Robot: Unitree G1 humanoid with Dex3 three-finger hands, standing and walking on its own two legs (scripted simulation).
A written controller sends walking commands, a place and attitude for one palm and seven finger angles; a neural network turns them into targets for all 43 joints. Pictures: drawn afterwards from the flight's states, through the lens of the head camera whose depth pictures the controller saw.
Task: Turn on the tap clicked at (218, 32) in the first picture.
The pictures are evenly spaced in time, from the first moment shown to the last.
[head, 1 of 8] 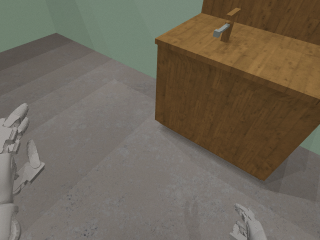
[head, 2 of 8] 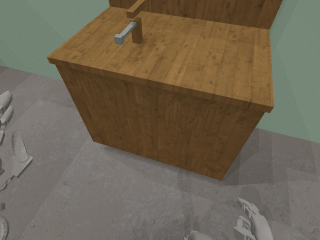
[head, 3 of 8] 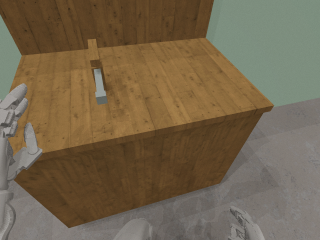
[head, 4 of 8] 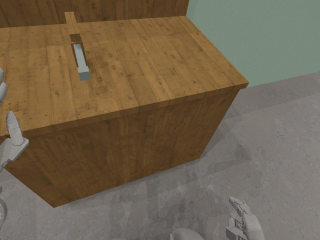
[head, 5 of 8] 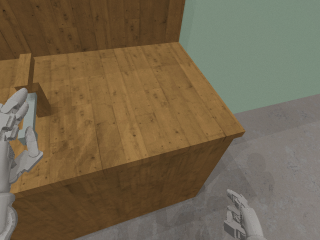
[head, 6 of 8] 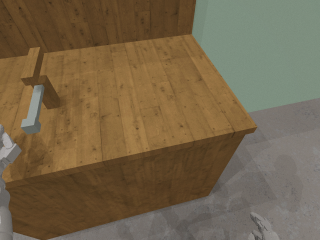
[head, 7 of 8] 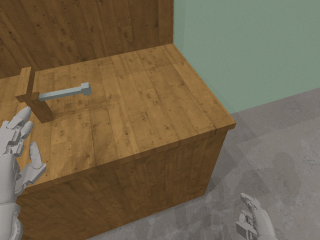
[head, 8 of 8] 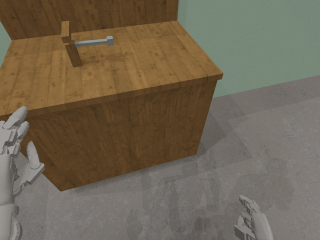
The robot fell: no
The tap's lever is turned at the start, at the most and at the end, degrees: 0 86 86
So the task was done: yes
